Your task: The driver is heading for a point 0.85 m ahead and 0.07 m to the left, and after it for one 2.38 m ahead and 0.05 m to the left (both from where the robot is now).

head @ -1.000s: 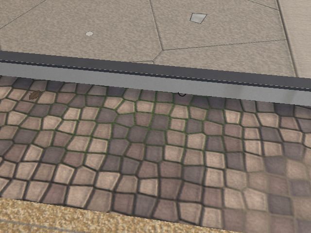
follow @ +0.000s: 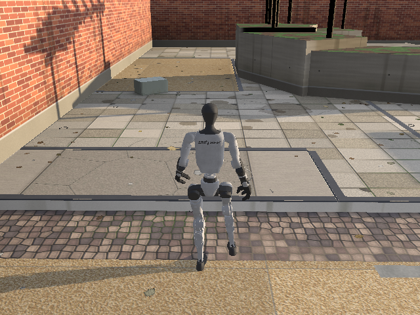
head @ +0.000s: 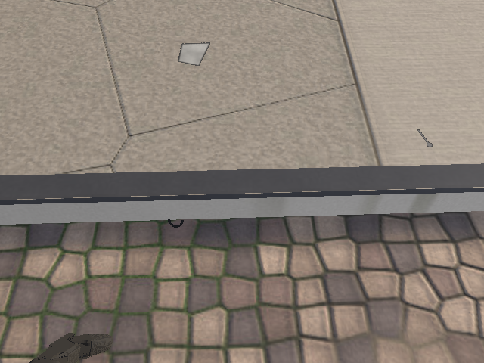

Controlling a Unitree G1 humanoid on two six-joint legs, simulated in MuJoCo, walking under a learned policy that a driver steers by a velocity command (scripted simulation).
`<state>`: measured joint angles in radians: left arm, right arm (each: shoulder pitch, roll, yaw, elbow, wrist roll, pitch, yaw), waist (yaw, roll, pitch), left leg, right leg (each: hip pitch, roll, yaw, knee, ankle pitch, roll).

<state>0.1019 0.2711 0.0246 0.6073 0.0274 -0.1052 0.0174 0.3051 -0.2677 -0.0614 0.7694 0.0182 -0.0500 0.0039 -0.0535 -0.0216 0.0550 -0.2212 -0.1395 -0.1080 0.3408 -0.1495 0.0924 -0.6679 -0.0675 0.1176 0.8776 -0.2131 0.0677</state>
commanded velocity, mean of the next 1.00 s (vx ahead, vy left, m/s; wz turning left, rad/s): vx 0.25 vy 0.00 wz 0.22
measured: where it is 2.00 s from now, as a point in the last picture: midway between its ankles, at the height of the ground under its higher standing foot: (230, 286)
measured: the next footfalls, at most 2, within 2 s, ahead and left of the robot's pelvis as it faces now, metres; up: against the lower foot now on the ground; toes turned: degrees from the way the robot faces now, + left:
right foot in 0.16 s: +0.27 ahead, -0.13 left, +0.00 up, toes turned +13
left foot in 0.56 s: +0.11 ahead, +0.06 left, +0.00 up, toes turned +21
